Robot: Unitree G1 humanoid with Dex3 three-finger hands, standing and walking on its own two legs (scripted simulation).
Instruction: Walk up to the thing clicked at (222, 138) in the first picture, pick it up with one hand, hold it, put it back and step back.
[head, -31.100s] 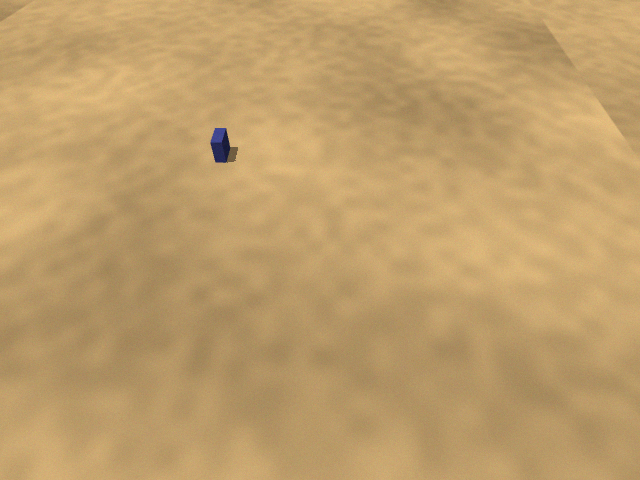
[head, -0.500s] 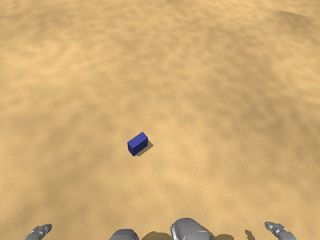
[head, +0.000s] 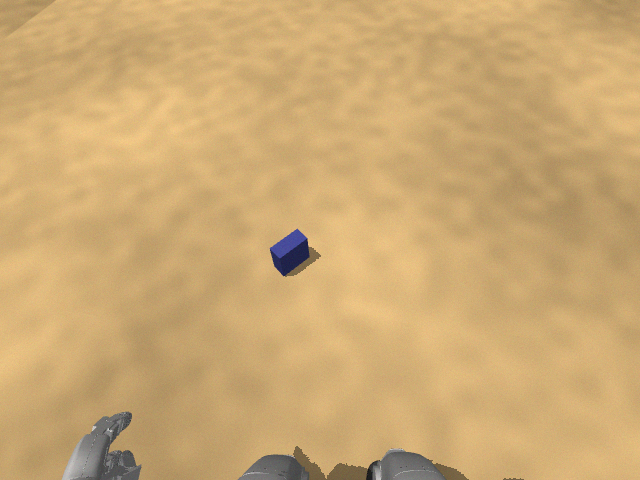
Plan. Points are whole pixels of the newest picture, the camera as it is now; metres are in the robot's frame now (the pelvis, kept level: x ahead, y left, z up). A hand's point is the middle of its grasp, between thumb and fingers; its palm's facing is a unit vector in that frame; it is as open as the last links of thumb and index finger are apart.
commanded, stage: step back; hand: left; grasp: from the side
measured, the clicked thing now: (290, 252) +0.84 +0.15 -0.70
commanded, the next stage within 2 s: stand in 1.64 s
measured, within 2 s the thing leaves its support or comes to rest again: neither
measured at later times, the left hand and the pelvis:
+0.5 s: hand out of the picture -0.12 +0.23 -0.16, palm faces -0.04 -0.91 -0.40, open 7.3 cm; pelvis -0.19 -0.04 -0.02, yaw -3 degrees
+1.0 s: hand out of the picture -0.21 +0.24 -0.14, palm faces +0.06 -0.92 -0.38, open 7.3 cm; pelvis -0.26 -0.05 +0.01, yaw +3 degrees
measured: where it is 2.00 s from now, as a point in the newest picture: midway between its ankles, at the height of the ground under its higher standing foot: outside the picture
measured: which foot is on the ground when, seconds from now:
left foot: up 0.00-0.06, down 0.08-0.50, up 0.52-0.80, down 0.82-1.00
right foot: down 0.00-0.10, up 0.12-0.44, down 0.46-0.86, up 0.88-1.00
